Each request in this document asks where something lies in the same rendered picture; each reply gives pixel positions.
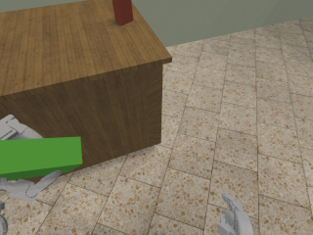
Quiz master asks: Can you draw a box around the left robot hand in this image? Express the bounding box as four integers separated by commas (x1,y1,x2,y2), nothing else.
0,115,62,202

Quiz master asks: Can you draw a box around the table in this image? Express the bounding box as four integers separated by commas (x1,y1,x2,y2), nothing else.
0,0,172,185

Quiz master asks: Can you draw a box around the right robot hand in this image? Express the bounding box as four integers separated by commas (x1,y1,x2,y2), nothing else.
217,193,255,235

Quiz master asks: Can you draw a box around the sponge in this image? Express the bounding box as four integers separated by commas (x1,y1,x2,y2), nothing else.
0,136,83,181

